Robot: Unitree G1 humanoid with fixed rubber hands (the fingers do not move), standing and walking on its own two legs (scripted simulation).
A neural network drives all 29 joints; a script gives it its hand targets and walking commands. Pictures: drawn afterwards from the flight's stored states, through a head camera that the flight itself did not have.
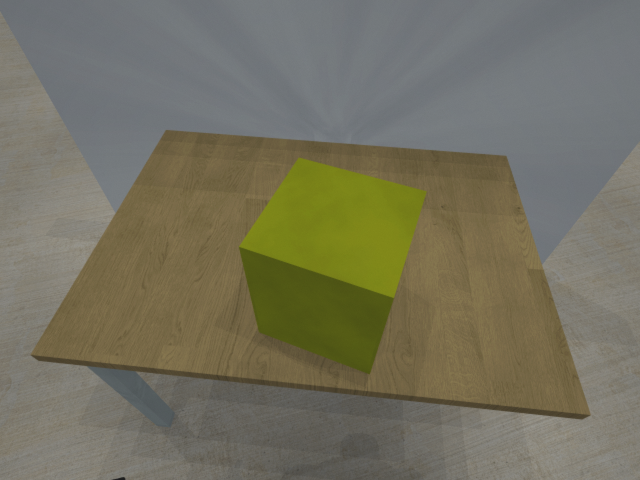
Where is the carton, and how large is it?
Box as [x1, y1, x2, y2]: [239, 158, 426, 373]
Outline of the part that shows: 298,158 239,246 258,329 262,333 369,373 426,191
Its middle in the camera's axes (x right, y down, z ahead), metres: +0.02 +0.05 +0.64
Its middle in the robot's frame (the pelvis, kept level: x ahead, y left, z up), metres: +0.45 +0.01 -0.05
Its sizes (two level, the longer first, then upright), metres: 0.210 0.200 0.250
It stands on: a table, 0.58 m high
